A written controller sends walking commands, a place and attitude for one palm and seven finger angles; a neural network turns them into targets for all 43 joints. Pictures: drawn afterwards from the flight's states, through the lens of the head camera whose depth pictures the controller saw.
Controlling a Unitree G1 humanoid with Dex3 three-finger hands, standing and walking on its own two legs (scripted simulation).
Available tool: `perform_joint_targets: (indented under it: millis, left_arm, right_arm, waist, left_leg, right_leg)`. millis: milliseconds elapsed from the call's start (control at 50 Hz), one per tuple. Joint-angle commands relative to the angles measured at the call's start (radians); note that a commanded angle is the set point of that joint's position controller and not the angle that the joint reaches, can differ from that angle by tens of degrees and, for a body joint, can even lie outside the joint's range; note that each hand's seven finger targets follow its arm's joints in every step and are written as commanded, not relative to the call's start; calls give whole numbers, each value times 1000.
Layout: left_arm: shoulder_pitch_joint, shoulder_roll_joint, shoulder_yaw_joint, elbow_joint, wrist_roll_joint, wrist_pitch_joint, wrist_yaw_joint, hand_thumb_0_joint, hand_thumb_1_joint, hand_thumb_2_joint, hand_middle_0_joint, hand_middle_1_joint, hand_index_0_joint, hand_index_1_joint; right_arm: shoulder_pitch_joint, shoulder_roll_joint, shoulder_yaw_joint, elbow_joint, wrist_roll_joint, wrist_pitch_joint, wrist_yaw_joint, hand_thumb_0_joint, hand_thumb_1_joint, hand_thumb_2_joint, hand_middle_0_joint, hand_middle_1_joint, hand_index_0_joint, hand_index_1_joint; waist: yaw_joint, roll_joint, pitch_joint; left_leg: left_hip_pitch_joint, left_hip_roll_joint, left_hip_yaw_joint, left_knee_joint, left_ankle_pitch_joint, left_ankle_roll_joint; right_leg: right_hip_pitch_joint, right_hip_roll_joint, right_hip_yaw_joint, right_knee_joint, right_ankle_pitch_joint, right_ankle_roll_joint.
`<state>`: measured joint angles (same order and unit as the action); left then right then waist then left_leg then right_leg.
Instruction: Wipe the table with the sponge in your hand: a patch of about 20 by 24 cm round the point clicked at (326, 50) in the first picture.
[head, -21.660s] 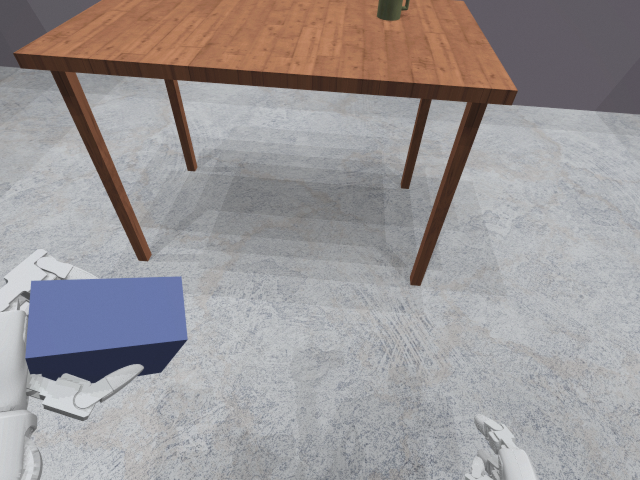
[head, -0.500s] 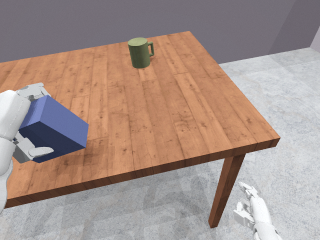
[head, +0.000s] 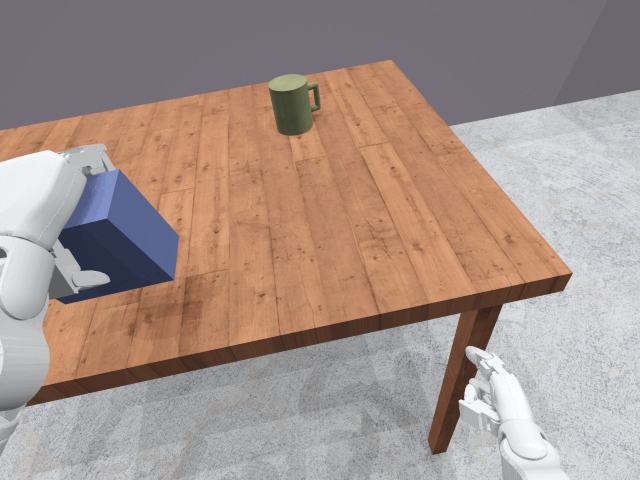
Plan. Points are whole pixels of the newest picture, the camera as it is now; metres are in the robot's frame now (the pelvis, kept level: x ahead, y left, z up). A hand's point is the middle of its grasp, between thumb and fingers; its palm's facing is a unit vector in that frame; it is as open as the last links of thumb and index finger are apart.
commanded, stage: turn the palm down, sponge in hand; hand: left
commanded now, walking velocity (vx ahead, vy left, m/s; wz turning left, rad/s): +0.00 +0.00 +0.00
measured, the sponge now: (101, 251) +0.25 +0.28 +0.20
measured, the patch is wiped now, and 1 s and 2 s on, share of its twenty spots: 0.05 0.05 0.05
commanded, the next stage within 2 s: move the sponge above the wiping area in 0.44 s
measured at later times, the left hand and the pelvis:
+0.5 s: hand (108, 242) +0.24 +0.25 +0.24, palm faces +0.25 -0.02 -0.97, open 10.4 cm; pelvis -0.01 -0.03 +0.00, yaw -1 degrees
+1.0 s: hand (101, 253) +0.24 +0.27 +0.21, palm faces +0.14 +0.03 -0.99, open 10.4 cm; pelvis -0.02 -0.03 -0.01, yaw +0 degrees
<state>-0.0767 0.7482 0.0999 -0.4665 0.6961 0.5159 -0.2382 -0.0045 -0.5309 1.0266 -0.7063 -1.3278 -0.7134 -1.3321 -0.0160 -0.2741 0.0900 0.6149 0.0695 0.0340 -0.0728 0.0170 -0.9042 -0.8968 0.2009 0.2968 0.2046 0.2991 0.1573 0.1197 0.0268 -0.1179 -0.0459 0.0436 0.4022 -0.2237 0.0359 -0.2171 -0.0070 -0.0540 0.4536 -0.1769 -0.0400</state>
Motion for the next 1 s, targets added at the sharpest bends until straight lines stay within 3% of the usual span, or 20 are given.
perform_joint_targets:
  millis: [0, 80, 120, 180, 220, 360, 420, 500, 520, 600, 620, 660, 700, 720, 760, 800, 820, 900, 920, 980]
  left_arm:
    - [-241, 268, 184, -143, 65, -20, 51, 0, 100, 1300, -1200, -1600, -1200, -1600]
    - [-261, 274, 188, -145, 70, -31, 70, 0, 100, 1300, -1200, -1600, -1200, -1600]
    - [-279, 288, 208, -182, 73, -30, 77, 0, 100, 1300, -1200, -1600, -1200, -1600]
    - [-272, 278, 194, -126, 71, -35, 85, 0, 100, 1300, -1200, -1600, -1200, -1600]
    - [-280, 278, 205, -128, 68, -29, 88, 0, 100, 1300, -1200, -1600, -1200, -1600]
    - [-256, 247, 175, -99, 54, -38, 91, 0, 100, 1300, -1200, -1600, -1200, -1600]
    - [-250, 262, 193, -122, 57, -39, 91, 0, 100, 1300, -1200, -1600, -1200, -1600]
    - [-261, 271, 190, -96, 60, -55, 98, 0, 100, 1300, -1200, -1600, -1200, -1600]
    - [-269, 283, 207, -109, 62, -50, 102, 0, 100, 1300, -1200, -1600, -1200, -1600]
    - [-261, 300, 218, -49, 63, -63, 111, 0, 100, 1300, -1200, -1600, -1200, -1600]
    - [-261, 307, 229, -45, 65, -57, 111, 0, 100, 1300, -1200, -1600, -1200, -1600]
    - [-264, 298, 216, 17, 61, -63, 111, 0, 100, 1300, -1200, -1600, -1200, -1600]
    - [-286, 292, 196, 30, 57, -72, 103, 0, 100, 1300, -1200, -1600, -1200, -1600]
    - [-288, 292, 197, 36, 62, -69, 102, 0, 100, 1300, -1200, -1600, -1200, -1600]
    - [-302, 298, 189, 75, 67, -84, 98, 0, 100, 1300, -1200, -1600, -1200, -1600]
    - [-321, 294, 172, 54, 71, -97, 88, 0, 100, 1300, -1200, -1600, -1200, -1600]
    - [-321, 312, 191, 38, 78, -98, 87, 0, 100, 1300, -1200, -1600, -1200, -1600]
    - [-382, 326, 176, 140, 89, -113, 73, 0, 100, 1300, -1200, -1600, -1200, -1600]
    - [-409, 341, 183, 121, 99, -116, 73, 0, 100, 1300, -1200, -1600, -1200, -1600]
    - [-434, 319, 166, 107, 100, -148, 76, 0, 100, 1300, -1200, -1600, -1200, -1600]
  right_arm:
    - [-219, -88, -36, -194, 1, -53, -3, 0, -900, -900, 200, 300, 200, 300]
    - [-225, -89, -40, -189, -4, -62, -4, 0, -900, -900, 200, 300, 200, 300]
    - [-292, -71, -28, -202, 6, -78, -1, 0, -900, -900, 200, 300, 200, 300]
    - [-222, -86, -44, -177, -8, -71, -8, 0, -900, -900, 200, 300, 200, 300]
    - [-286, -72, -33, -188, 5, -85, -5, 0, -900, -900, 200, 300, 200, 300]
    - [-234, -84, -51, -173, 1, -84, -8, 0, -900, -900, 200, 300, 200, 300]
    - [-295, -73, -43, -191, 6, -95, -5, 0, -900, -900, 200, 300, 200, 300]
    - [-239, -86, -59, -172, -5, -86, -11, 0, -900, -900, 200, 300, 200, 300]
    - [-295, -76, -50, -187, 2, -97, -8, 0, -900, -900, 200, 300, 200, 300]
    - [-232, -93, -68, -165, -8, -85, -11, 0, -900, -900, 200, 300, 200, 300]
    - [-286, -83, -59, -177, -2, -96, -9, 0, -900, -900, 200, 300, 200, 300]
    - [-231, -98, -67, -154, -6, -84, -11, 0, -900, -900, 200, 300, 200, 300]
    - [-231, -100, -71, -155, -4, -85, -16, 0, -900, -900, 200, 300, 200, 300]
    - [-280, -88, -62, -170, 4, -98, -17, 0, -900, -900, 200, 300, 200, 300]
    - [-224, -105, -74, -150, -6, -96, -21, 0, -900, -900, 200, 300, 200, 300]
    - [-238, -101, -74, -155, -7, -98, -24, 0, -900, -900, 200, 300, 200, 300]
    - [-283, -89, -67, -169, 0, -112, -24, 0, -900, -900, 200, 300, 200, 300]
    - [-231, -106, -75, -135, -10, -104, -31, 0, -900, -900, 200, 300, 200, 300]
    - [-271, -94, -67, -150, -2, -118, -31, 0, -900, -900, 200, 300, 200, 300]
    - [-222, -95, -73, -131, -12, -120, -31, 0, -900, -900, 200, 300, 200, 300]
  waist:
    - [6, -47, -236]
    - [10, -27, -251]
    - [16, -8, -258]
    - [8, -50, -239]
    - [15, -39, -225]
    - [-2, -62, -227]
    - [9, -58, -220]
    - [0, -79, -211]
    - [10, -50, -210]
    - [6, -79, -223]
    - [13, -54, -216]
    - [-3, -103, -194]
    - [-6, -71, -185]
    - [0, -76, -180]
    - [-13, -110, -199]
    - [-10, -70, -212]
    - [-3, -66, -225]
    - [-16, -91, -197]
    - [-11, -71, -215]
    - [-13, -41, -233]
  left_leg:
    - [-55, 51, -85, -64, 208, -15]
    - [-51, 43, -80, -55, 187, -12]
    - [-46, 37, -91, -46, 186, -16]
    - [-53, 38, -74, -43, 176, -13]
    - [-57, 34, -85, -32, 159, -17]
    - [-76, 35, -62, -9, 143, -16]
    - [-85, 31, -70, 9, 133, -18]
    - [-93, 33, -56, 20, 106, -16]
    - [-91, 30, -67, 28, 107, -20]
    - [-110, 32, -56, 35, 102, -19]
    - [-111, 30, -64, 46, 96, -23]
    - [-126, 34, -60, 38, 86, -21]
    - [-125, 35, -58, 42, 63, -21]
    - [-126, 32, -66, 55, 55, -22]
    - [-132, 36, -61, 57, 52, -20]
    - [-129, 34, -61, 59, 55, -20]
    - [-123, 32, -68, 71, 53, -22]
    - [-137, 35, -67, 62, 38, -20]
    - [-124, 30, -75, 66, 32, -20]
    - [-103, 31, -76, 32, 50, -21]
  right_leg:
    - [164, -23, 87, -39, 58, -20]
    - [173, -25, 101, -43, 40, -23]
    - [175, -10, 158, -44, 28, -36]
    - [170, -32, 124, -51, 29, -22]
    - [155, -18, 182, -63, -11, -35]
    - [160, -48, 172, -61, -20, -15]
    - [151, -42, 231, -72, -59, -28]
    - [136, -66, 216, -80, -102, -11]
    - [130, -53, 268, -90, -130, -29]
    - [148, -76, 246, -84, -128, -13]
    - [139, -67, 300, -98, -163, -29]
    - [130, -77, 252, -96, -162, -13]
    - [114, -85, 255, -105, -195, -10]
    - [104, -77, 306, -120, -240, -24]
    - [119, -93, 277, -112, -236, -10]
    - [125, -100, 275, -103, -225, -13]
    - [123, -90, 324, -112, -261, -25]
    - [102, -102, 271, -105, -252, -12]
    - [99, -88, 310, -117, -282, -26]
    - [112, -85, 229, -83, -204, -21]
